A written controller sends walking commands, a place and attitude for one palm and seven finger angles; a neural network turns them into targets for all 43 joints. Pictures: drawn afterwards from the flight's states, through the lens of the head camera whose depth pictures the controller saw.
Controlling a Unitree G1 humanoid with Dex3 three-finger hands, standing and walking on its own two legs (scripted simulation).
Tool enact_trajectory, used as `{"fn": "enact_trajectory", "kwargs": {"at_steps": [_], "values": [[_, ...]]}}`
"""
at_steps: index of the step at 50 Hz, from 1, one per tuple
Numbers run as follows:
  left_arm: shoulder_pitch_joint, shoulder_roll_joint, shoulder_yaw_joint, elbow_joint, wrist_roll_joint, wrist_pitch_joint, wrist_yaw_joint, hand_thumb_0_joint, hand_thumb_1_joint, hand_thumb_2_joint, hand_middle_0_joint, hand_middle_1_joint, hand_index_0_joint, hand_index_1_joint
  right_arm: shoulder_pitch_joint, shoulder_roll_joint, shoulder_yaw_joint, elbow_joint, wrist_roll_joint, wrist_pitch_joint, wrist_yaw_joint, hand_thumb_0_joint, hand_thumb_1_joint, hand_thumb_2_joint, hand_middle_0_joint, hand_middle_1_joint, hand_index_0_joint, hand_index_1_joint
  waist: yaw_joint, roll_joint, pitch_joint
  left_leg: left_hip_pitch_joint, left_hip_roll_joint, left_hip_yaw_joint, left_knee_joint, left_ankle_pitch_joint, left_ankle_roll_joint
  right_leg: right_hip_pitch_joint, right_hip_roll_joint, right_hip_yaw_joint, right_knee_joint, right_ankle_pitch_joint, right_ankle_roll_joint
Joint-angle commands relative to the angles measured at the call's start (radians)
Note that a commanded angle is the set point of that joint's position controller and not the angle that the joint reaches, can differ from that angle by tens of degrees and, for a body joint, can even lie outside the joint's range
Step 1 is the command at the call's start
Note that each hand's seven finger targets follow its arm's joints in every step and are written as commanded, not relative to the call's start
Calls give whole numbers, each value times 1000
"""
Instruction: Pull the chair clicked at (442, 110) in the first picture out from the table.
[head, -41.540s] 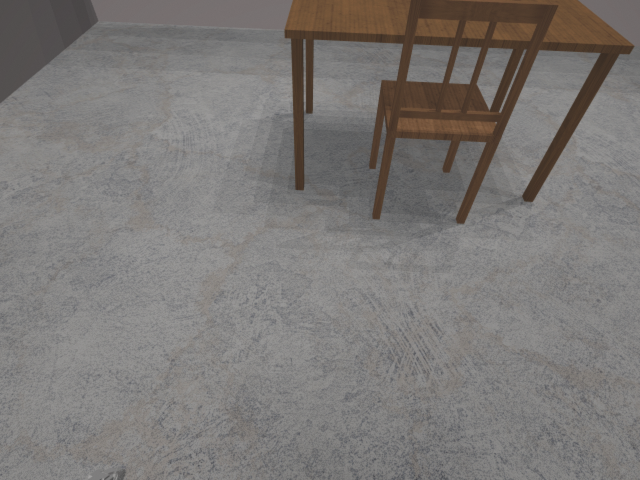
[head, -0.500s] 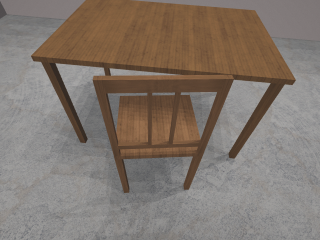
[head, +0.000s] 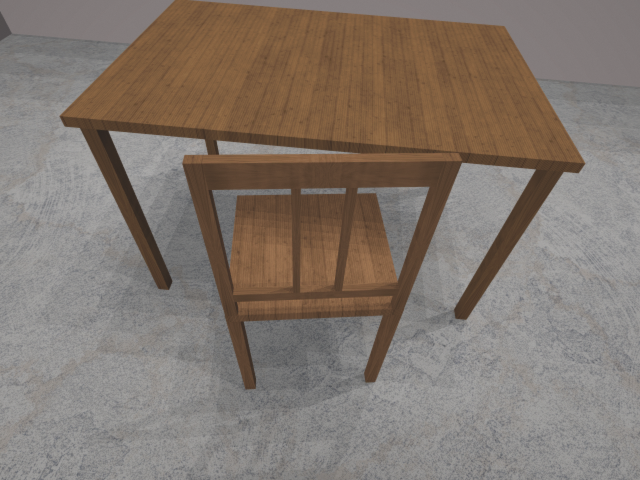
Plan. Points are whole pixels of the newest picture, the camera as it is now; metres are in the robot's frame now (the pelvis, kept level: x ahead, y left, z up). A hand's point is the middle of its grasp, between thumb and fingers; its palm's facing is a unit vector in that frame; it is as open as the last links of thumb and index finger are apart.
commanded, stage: look again from close up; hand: left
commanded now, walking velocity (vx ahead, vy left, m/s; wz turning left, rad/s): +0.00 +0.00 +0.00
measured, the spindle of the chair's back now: (296, 244) +0.52 +0.08 -0.08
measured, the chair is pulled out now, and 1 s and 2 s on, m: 0.13 0.13 0.13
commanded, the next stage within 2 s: shuffle to correct the standing spot in 0.12 s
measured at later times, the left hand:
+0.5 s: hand out of the picture -0.02 +0.13 -0.18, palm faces +0.04 -0.99 -0.16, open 7.4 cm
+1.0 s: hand out of the picture +0.03 +0.06 -0.19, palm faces +0.18 -0.98 -0.11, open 7.4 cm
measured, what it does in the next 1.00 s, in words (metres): steps to the right: left foot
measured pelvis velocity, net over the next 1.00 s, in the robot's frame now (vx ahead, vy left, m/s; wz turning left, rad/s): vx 0.07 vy -0.09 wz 0.12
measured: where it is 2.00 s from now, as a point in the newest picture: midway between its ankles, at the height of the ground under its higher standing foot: outside the picture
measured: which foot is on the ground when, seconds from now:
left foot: down 0.00-0.58, up 0.60-0.82, down 0.84-1.00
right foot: down 0.00-0.84, up 0.86-1.00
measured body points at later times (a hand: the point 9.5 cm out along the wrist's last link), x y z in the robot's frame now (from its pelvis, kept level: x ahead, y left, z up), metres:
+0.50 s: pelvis +0.01 -0.03 -0.01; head +0.03 -0.02 +0.44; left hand -0.02 +0.19 -0.17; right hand -0.02 -0.24 -0.16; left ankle -0.01 +0.06 -0.74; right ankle -0.03 -0.13 -0.74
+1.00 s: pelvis +0.07 -0.09 -0.01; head +0.09 -0.07 +0.44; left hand +0.02 +0.11 -0.18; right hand +0.15 -0.32 -0.15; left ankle +0.08 +0.02 -0.74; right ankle +0.05 -0.22 -0.68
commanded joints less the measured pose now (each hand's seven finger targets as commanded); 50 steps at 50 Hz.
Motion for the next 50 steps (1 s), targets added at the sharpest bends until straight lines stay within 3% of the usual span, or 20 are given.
{"fn": "enact_trajectory", "kwargs": {"at_steps": [1, 12, 18, 22, 24, 26, 28, 29, 30, 31, 33, 36, 39, 40, 41, 42, 43, 45, 47, 50], "values": [[82, 78, 13, -17, 0, -10, 8, 0, 900, 900, -200, -300, -200, -300, 60, -105, -11, -26, 1, -15, -5, 0, -900, -900, 200, 300, 200, 300, -2, 23, 23, 18, 168, -146, -75, 281, -24, -53, -64, 43, -42, 181, -45], [94, 67, 13, -5, 2, -10, 6, 0, 900, 900, -200, -300, -200, -300, 77, -93, -10, -15, 0, -13, -5, 0, -900, -900, 200, 300, 200, 300, -7, 13, 45, 5, 170, -160, -99, 164, -24, -65, -56, 32, -53, 108, -46], [84, 54, 19, -16, 19, 5, -11, 0, 900, 900, -200, -300, -200, -300, 108, -122, -35, -11, -8, 4, -10, 0, -900, -900, 200, 300, 200, 300, -20, 90, 134, -59, 265, -353, -214, -232, 51, -200, -1, -56, 88, -105, -50], [70, 47, 30, -39, 22, 5, -20, 0, 900, 900, -200, -300, -200, -300, 148, -135, -49, -16, -19, 3, -18, 0, -900, -900, 200, 300, 200, 300, -29, 104, 76, -19, 303, -414, -160, -78, 102, -258, -2, -44, 160, -125, -55], [86, 43, 37, -44, 20, -1, -24, 0, 900, 900, -200, -300, -200, -300, 135, -132, -49, -24, -20, 0, -22, 0, -900, -900, 200, 300, 200, 300, -10, 95, 46, -55, 287, -379, -99, 36, 94, -183, -3, -42, 74, -72, -58], [138, 58, 43, -28, 15, -7, -21, 0, 900, 900, -200, -300, -200, -300, 106, -109, -45, -36, -16, -6, -20, 0, -900, -900, 200, 300, 200, 300, 12, 47, 26, -195, 216, -267, -9, 51, 43, 1, -37, -11, -4, 35, -73], [206, 95, 54, -10, 16, -12, -11, 0, 900, 900, -200, -300, -200, -300, 74, -55, -35, -55, -13, -8, -16, 0, -900, -900, 200, 300, 200, 300, 38, -177, 49, -367, 76, -44, 200, -43, -20, 144, -155, 105, -76, 224, -126], [245, 107, 58, -6, 15, -14, -5, 0, 900, 900, -200, -300, -200, -300, 44, -46, -38, -73, -17, -4, -17, 0, -900, -900, 200, 300, 200, 300, 53, -233, 58, -425, 62, 24, 361, -246, -37, 160, -255, 184, -104, 463, -177], [256, 90, 49, -4, 19, -17, -1, 0, 900, 900, -200, -300, -200, -300, 11, -51, -42, -79, -18, -1, -17, 0, -900, -900, 200, 300, 200, 300, 56, -161, 70, -451, 86, 16, 502, -336, -37, 141, -293, 192, -93, 654, -241], [250, 84, 47, -1, 23, -19, 2, 0, 900, 900, -200, -300, -200, -300, -2, -38, -43, -83, -17, -1, -13, 0, -900, -900, 200, 300, 200, 300, 48, -89, 64, -470, 97, 16, 575, -341, -38, 161, -286, 155, -64, 780, -278], [242, 85, 45, -5, 26, -22, 7, 0, 900, 900, -200, -300, -200, -300, -16, -18, -42, -85, -15, 2, -4, 0, -900, -900, 200, 300, 200, 300, 38, -37, 48, -461, 102, 36, 584, -326, -42, 166, -252, 101, -49, 838, -284], [189, 86, 40, -15, 28, -16, 3, 0, 900, 900, -200, -300, -200, -300, -22, -7, -40, -101, -14, 9, 1, 0, -900, -900, 200, 300, 200, 300, 6, -94, 46, -330, 101, 73, 427, -220, -43, 53, -188, 33, -51, 759, -249], [141, 88, 39, -27, 16, -9, -12, 0, 900, 900, -200, -300, -200, -300, 100, -15, -41, -54, -17, 2, -9, 0, -900, -900, 200, 300, 200, 300, -61, -60, 7, -31, 70, 114, 149, 43, -41, -75, -98, -33, 88, 715, -173], [146, 73, 39, -32, 15, -5, -17, 0, 900, 900, -200, -300, -200, -300, 173, -56, -52, -32, -20, -4, -17, 0, -900, -900, 200, 300, 200, 300, -90, -33, -23, 99, 143, 22, 88, 166, -12, -153, -74, -38, 232, 579, -137], [179, 33, 38, -45, 9, -2, -20, 0, 900, 900, -200, -300, -200, -300, 221, -150, -72, -32, -32, -9, -25, 0, -900, -900, 200, 300, 200, 300, -93, 170, -68, 201, 401, -316, 12, 316, 114, -326, 7, -89, 476, 186, -74], [157, 54, 42, -81, 17, -2, -22, 0, 900, 900, -200, -300, -200, -300, 257, -214, -82, -48, -28, -1, -24, 0, -900, -900, 200, 300, 200, 300, -104, 213, -69, 135, 580, -545, -124, 303, 231, -398, 51, -60, 697, -295, -67], [110, 73, 52, -115, 30, 14, -17, 0, 900, 900, -200, -300, -200, -300, 205, -236, -82, -74, -23, 3, -25, 0, -900, -900, 200, 300, 200, 300, -86, 200, -7, 8, 611, -594, -168, 107, 253, -440, 24, 16, 808, -310, -73], [63, 65, 65, -126, 37, 20, -33, 0, 900, 900, -200, -300, -200, -300, 51, -159, -70, -118, -28, -2, -23, 0, -900, -900, 200, 300, 200, 300, -25, 143, 131, -189, 495, -446, -206, -49, 174, -456, -31, 52, 794, -179, -60], [128, 31, 65, -104, 28, 32, -46, 0, 900, 900, -200, -300, -200, -300, -20, -163, -71, -148, -30, -11, -17, 0, -900, -900, 200, 300, 200, 300, 16, 162, 78, -233, 412, -253, -190, -5, 113, -350, -41, 19, 668, -104, -44], [132, 11, 61, -111, 22, 37, -51, 0, 900, 900, -200, -300, -200, -300, -40, -202, -90, -164, -35, 3, -6, 0, -900, -900, 200, 300, 200, 300, 14, 186, 45, -260, 351, -149, -175, -111, 75, -249, -19, -69, 445, -87, -23]]}}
